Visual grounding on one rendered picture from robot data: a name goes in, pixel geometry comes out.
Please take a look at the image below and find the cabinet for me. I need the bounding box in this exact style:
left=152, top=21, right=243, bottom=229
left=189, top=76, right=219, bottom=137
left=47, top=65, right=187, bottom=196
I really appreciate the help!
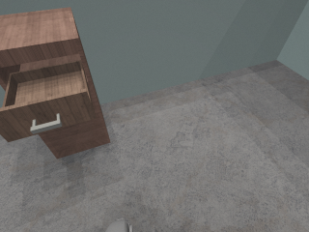
left=0, top=7, right=110, bottom=159

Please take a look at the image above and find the handle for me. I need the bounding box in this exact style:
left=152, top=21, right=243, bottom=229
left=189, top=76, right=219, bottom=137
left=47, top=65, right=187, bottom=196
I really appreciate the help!
left=30, top=113, right=62, bottom=134

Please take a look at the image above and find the drawer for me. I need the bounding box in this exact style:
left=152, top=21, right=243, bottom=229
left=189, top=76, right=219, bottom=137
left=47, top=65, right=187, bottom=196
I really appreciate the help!
left=0, top=60, right=97, bottom=142

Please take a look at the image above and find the left robot thigh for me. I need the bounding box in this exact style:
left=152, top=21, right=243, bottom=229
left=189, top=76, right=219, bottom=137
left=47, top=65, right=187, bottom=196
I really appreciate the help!
left=105, top=220, right=133, bottom=232

